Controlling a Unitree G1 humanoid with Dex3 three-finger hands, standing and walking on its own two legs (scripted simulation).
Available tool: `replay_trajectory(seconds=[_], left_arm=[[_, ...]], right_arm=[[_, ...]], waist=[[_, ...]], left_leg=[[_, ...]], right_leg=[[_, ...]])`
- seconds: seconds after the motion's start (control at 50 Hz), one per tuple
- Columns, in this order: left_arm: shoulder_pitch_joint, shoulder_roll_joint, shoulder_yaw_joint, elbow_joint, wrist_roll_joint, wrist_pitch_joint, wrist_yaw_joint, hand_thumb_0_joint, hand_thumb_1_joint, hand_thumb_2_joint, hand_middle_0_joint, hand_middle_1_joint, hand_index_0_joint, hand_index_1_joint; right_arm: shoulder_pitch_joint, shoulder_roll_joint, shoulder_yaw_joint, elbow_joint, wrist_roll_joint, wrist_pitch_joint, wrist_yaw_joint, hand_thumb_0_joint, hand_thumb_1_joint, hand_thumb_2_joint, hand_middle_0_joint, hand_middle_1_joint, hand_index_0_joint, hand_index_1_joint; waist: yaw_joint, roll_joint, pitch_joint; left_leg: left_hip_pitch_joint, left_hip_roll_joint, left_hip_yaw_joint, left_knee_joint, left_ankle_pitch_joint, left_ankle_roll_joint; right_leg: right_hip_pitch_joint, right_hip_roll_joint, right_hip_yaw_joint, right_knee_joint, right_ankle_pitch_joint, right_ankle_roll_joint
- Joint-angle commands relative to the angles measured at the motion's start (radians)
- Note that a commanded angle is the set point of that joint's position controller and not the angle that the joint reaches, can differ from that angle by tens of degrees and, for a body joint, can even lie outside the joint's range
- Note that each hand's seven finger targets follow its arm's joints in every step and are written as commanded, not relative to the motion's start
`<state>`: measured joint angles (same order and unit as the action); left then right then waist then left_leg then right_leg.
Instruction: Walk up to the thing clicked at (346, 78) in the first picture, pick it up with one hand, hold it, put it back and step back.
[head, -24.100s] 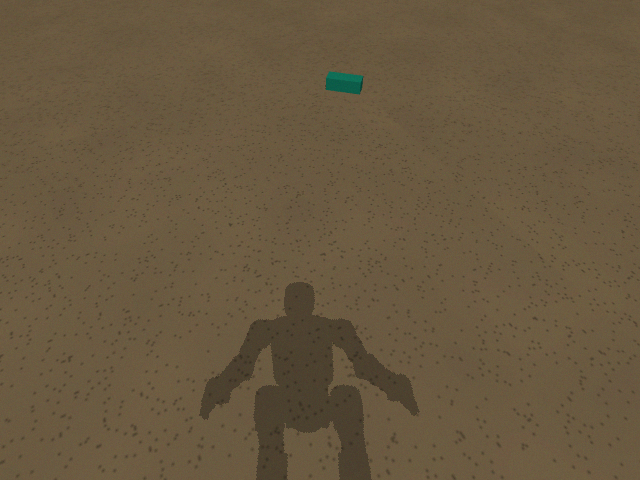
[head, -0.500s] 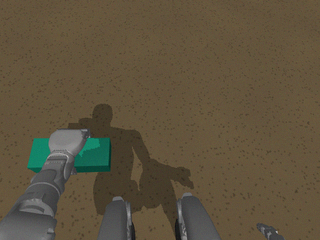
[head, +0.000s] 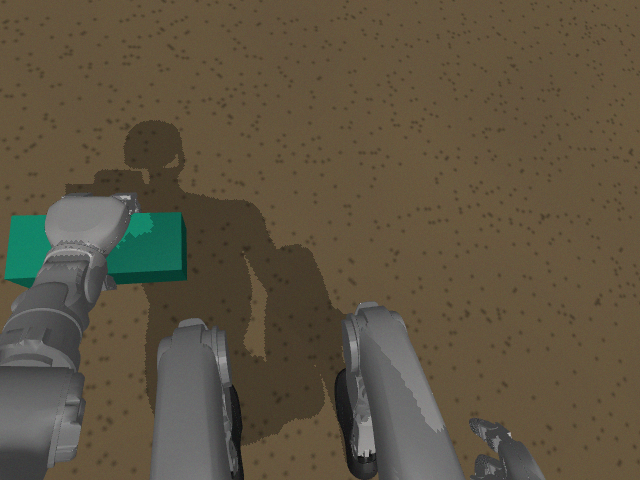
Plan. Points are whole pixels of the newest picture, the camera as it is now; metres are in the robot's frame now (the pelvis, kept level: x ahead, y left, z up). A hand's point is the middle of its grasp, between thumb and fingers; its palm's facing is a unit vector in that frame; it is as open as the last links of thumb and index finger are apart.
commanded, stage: crouch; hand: left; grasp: from above
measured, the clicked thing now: (106, 250) +0.42 +0.26 -0.19
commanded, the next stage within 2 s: lower in 0.80 s
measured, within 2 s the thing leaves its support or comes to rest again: neither
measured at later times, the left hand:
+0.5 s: hand (120, 255) +0.43 +0.25 -0.24, palm faces -0.46 -0.01 -0.89, open 11.2 cm
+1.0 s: hand (127, 260) +0.43 +0.26 -0.28, palm faces -0.47 -0.02 -0.88, open 11.2 cm
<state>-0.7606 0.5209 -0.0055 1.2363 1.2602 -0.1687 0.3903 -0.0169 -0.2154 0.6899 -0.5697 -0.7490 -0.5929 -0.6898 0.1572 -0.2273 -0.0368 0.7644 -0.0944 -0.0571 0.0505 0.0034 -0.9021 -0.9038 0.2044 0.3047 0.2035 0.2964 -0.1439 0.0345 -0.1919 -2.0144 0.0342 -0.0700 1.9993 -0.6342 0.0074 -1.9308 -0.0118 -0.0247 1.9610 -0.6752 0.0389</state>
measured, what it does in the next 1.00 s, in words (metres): lowers itself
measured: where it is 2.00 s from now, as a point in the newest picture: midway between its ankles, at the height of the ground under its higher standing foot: (294, 449)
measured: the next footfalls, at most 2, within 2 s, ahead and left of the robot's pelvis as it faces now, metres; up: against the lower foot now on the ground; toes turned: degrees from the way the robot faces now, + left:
none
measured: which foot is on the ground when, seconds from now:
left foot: down 0.00-1.00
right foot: down 0.00-1.00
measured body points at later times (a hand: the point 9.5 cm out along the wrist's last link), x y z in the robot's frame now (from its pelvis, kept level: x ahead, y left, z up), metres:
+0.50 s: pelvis -0.01 -0.01 -0.08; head +0.22 +0.04 +0.31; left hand +0.45 +0.25 -0.19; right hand +0.05 -0.29 -0.20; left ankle +0.08 +0.12 -0.42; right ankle +0.08 -0.14 -0.42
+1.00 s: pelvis -0.01 -0.01 -0.12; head +0.22 +0.04 +0.27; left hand +0.45 +0.26 -0.23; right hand +0.05 -0.29 -0.23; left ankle +0.08 +0.12 -0.42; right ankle +0.08 -0.14 -0.42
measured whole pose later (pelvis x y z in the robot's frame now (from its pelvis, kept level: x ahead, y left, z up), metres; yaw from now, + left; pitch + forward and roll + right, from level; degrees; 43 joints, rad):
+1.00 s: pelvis -0.01 -0.01 -0.12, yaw -3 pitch +33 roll -6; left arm -0.90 0.67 0.06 1.44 1.27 -0.24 0.41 -0.02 -0.18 0.67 -0.54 -0.77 -0.56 -0.71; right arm 0.12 -0.26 0.02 0.79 -0.15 -0.06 0.12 0.00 -0.91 -0.90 0.20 0.30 0.20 0.30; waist -0.18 -0.01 -0.07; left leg -2.31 0.04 -0.14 2.38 -0.66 -0.01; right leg -2.22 0.03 -0.05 2.33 -0.69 0.04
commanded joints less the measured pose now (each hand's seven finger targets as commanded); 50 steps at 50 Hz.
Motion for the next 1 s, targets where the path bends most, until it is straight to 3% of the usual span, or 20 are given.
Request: replay_trajectory(seconds=[0.0,0.02,0.04,0.06,0.12,0.16,0.22,0.34,0.38,0.4,0.46,0.48,0.5,0.58,0.64,0.76,0.8,0.84,0.9,0.98], left_arm=[[-0.336,0.204,0.036,-0.102,-0.01,0.017,0.046,0.0,0.612,1.075,-0.947,-0.922,-0.96,-0.911],[-0.386,0.23,0.047,-0.16,-0.022,0.01,0.045,0.0,0.612,1.077,-0.946,-0.919,-0.958,-0.909],[-0.34,0.23,0.049,-0.109,-0.02,0.015,0.041,0.0,0.614,1.085,-0.95,-0.927,-0.96,-0.917],[-0.37,0.269,0.061,-0.142,-0.02,0.011,0.039,0.0,0.598,1.085,-0.945,-0.918,-0.953,-0.912],[-0.34,0.247,0.055,-0.103,-0.028,0.003,0.026,0.0,0.611,1.099,-0.946,-0.941,-0.957,-0.931],[-0.368,0.303,0.081,-0.117,-0.024,-0.009,0.021,0.0,0.602,1.08,-0.928,-0.952,-0.947,-0.935],[-0.342,0.308,0.085,-0.098,-0.015,-0.02,0.018,0.0,0.615,1.083,-0.934,-0.961,-0.955,-0.942],[-0.378,0.338,0.102,-0.068,-0.003,-0.042,0.027,0.0,0.574,1.043,-0.899,-0.942,-0.923,-0.918],[-0.364,0.297,0.073,-0.035,-0.003,-0.043,0.029,0.0,0.558,1.046,-0.883,-0.941,-0.905,-0.919],[-0.392,0.302,0.075,-0.039,-0.006,-0.046,0.03,0.0,0.549,1.054,-0.884,-0.948,-0.903,-0.93],[-0.408,0.367,0.11,-0.047,-0.001,-0.053,0.041,0.0,0.544,1.01,-0.871,-0.928,-0.897,-0.903],[-0.372,0.34,0.095,0.004,0.004,-0.05,0.041,0.0,0.56,1.028,-0.884,-0.944,-0.908,-0.919],[-0.414,0.335,0.094,-0.025,0.001,-0.056,0.043,0.0,0.573,1.034,-0.885,-0.947,-0.912,-0.921],[-0.424,0.363,0.099,0.026,0.007,-0.059,0.05,0.0,0.574,1.018,-0.881,-0.962,-0.912,-0.93],[-0.427,0.357,0.089,0.052,0.004,-0.063,0.057,0.0,0.589,1.013,-0.898,-0.945,-0.926,-0.916],[-0.439,0.373,0.089,0.053,0.007,-0.065,0.057,0.0,0.594,0.983,-0.902,-0.94,-0.935,-0.907],[-0.449,0.395,0.109,0.034,0.003,-0.067,0.059,0.0,0.593,1.007,-0.914,-0.94,-0.939,-0.916],[-0.438,0.394,0.106,0.034,0.005,-0.067,0.058,0.0,0.579,0.992,-0.915,-0.929,-0.937,-0.908],[-0.443,0.386,0.093,0.044,0.005,-0.069,0.056,0.0,0.546,1.023,-0.93,-0.92,-0.932,-0.919],[-0.427,0.373,0.08,0.128,0.007,-0.075,0.061,0.0,0.53,1.009,-0.92,-0.904,-0.921,-0.904]], right_arm=[[0.175,-0.225,-0.079,-0.038,-0.006,-0.02,0.003,0.0,-0.899,-0.904,0.2,0.3,0.2,0.3],[0.175,-0.223,-0.079,-0.035,-0.008,-0.022,0.007,0.0,-0.898,-0.903,0.2,0.3,0.2,0.3],[0.18,-0.222,-0.078,-0.035,-0.01,-0.024,0.01,0.0,-0.9,-0.904,0.2,0.3,0.2,0.3],[0.175,-0.223,-0.078,-0.037,-0.009,-0.022,0.013,0.0,-0.901,-0.904,0.2,0.3,0.2,0.3],[0.185,-0.208,-0.064,-0.027,-0.015,-0.018,0.025,0.0,-0.901,-0.904,0.2,0.3,0.2,0.3],[0.187,-0.218,-0.063,-0.019,-0.017,-0.012,0.028,0.0,-0.902,-0.904,0.2,0.3,0.2,0.3],[0.186,-0.216,-0.06,-0.016,-0.021,-0.003,0.039,0.0,-0.902,-0.903,0.2,0.3,0.2,0.3],[0.178,-0.234,-0.06,-0.012,-0.026,0.002,0.048,0.0,-0.901,-0.903,0.2,0.3,0.2,0.3],[0.158,-0.241,-0.066,-0.027,-0.025,-0.001,0.051,0.0,-0.9,-0.902,0.2,0.3,0.2,0.3],[0.166,-0.244,-0.065,-0.022,-0.027,-0.002,0.053,0.0,-0.901,-0.903,0.2,0.3,0.2,0.3],[0.164,-0.249,-0.061,-0.017,-0.029,-0.003,0.053,0.0,-0.901,-0.902,0.2,0.3,0.2,0.3],[0.166,-0.245,-0.057,-0.016,-0.031,-0.003,0.055,0.0,-0.901,-0.902,0.2,0.3,0.2,0.3],[0.171,-0.25,-0.056,-0.015,-0.033,-0.003,0.056,0.0,-0.899,-0.901,0.2,0.3,0.2,0.3],[0.155,-0.252,-0.048,-0.007,-0.034,-0.009,0.055,0.0,-0.902,-0.902,0.2,0.3,0.2,0.3],[0.152,-0.246,-0.04,-0.005,-0.041,-0.012,0.056,0.0,-0.902,-0.901,0.2,0.3,0.2,0.3],[0.156,-0.257,-0.03,0.003,-0.043,-0.015,0.059,0.0,-0.905,-0.901,0.2,0.3,0.2,0.3],[0.164,-0.263,-0.026,0.002,-0.048,-0.015,0.059,0.0,-0.906,-0.902,0.2,0.3,0.2,0.3],[0.159,-0.259,-0.022,0.004,-0.048,-0.012,0.06,0.0,-0.909,-0.903,0.2,0.3,0.2,0.3],[0.159,-0.261,-0.018,0.002,-0.047,-0.01,0.062,0.0,-0.911,-0.904,0.2,0.3,0.2,0.3],[0.148,-0.268,-0.003,0.001,-0.052,-0.014,0.066,0.0,-0.911,-0.903,0.2,0.3,0.2,0.3]], waist=[[-0.025,0.169,-0.614],[-0.022,0.18,-0.643],[-0.02,0.171,-0.636],[-0.014,0.176,-0.662],[-0.03,0.122,-0.628],[-0.024,0.145,-0.638],[-0.014,0.157,-0.633],[-0.017,0.192,-0.595],[-0.019,0.177,-0.574],[-0.037,0.167,-0.561],[-0.012,0.18,-0.607],[-0.021,0.154,-0.58],[-0.037,0.154,-0.579],[-0.022,0.176,-0.556],[-0.038,0.151,-0.527],[-0.036,0.174,-0.543],[-0.042,0.168,-0.555],[-0.03,0.179,-0.564],[-0.043,0.164,-0.556],[-0.064,0.165,-0.464]], left_leg=[[0.551,-0.023,0.013,-0.201,0.119,0.002],[0.55,-0.022,0.013,-0.188,0.128,0.003],[0.543,-0.022,0.022,-0.164,0.155,0.006],[0.524,-0.023,0.031,-0.147,0.162,0.009],[0.452,-0.023,0.043,-0.094,0.179,0.019],[0.417,-0.022,0.053,-0.062,0.19,0.02],[0.406,-0.02,0.055,-0.038,0.199,0.018],[0.383,-0.013,0.033,-0.019,0.135,0.01],[0.372,-0.014,0.031,-0.011,0.119,0.01],[0.343,-0.016,0.036,0.003,0.111,0.015],[0.335,-0.018,0.042,0.027,0.118,0.015],[0.318,-0.018,0.045,0.038,0.12,0.017],[0.295,-0.018,0.044,0.045,0.111,0.018],[0.289,-0.017,0.04,0.061,0.082,0.015],[0.238,-0.021,0.049,0.083,0.056,0.019],[0.243,-0.019,0.045,0.111,0.082,0.017],[0.225,-0.02,0.049,0.129,0.09,0.021],[0.223,-0.021,0.05,0.132,0.093,0.018],[0.209,-0.02,0.045,0.145,0.096,0.021],[0.175,-0.02,0.034,0.152,0.067,0.018]], right_leg=[[0.184,0.033,-0.076,-0.188,0.171,-0.078],[0.192,0.034,-0.077,-0.171,0.184,-0.079],[0.198,0.035,-0.074,-0.166,0.208,-0.076],[0.212,0.039,-0.072,-0.158,0.216,-0.076],[0.229,0.045,-0.073,-0.145,0.244,-0.066],[0.235,0.047,-0.066,-0.12,0.26,-0.064],[0.225,0.055,-0.069,-0.095,0.264,-0.066],[0.114,0.058,-0.094,-0.029,0.192,-0.078],[0.087,0.06,-0.097,-0.018,0.177,-0.08],[0.086,0.06,-0.097,-0.019,0.176,-0.076],[0.101,0.061,-0.096,0.004,0.179,-0.077],[0.098,0.063,-0.095,0.002,0.181,-0.074],[0.088,0.063,-0.1,0.013,0.176,-0.073],[0.036,0.062,-0.102,0.042,0.145,-0.079],[0.041,0.063,-0.099,0.038,0.118,-0.074],[0.024,0.065,-0.109,0.077,0.15,-0.075],[0.044,0.065,-0.108,0.076,0.161,-0.069],[0.043,0.065,-0.108,0.087,0.161,-0.071],[0.042,0.07,-0.113,0.095,0.171,-0.07],[-0.019,0.07,-0.128,0.117,0.143,-0.073]])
